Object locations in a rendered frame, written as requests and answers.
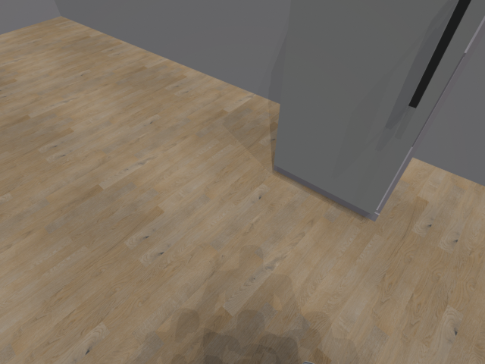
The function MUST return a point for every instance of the handle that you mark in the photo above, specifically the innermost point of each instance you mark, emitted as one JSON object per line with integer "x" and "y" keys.
{"x": 450, "y": 29}

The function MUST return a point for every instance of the fridge door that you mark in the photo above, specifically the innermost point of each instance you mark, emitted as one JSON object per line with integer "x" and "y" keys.
{"x": 351, "y": 69}

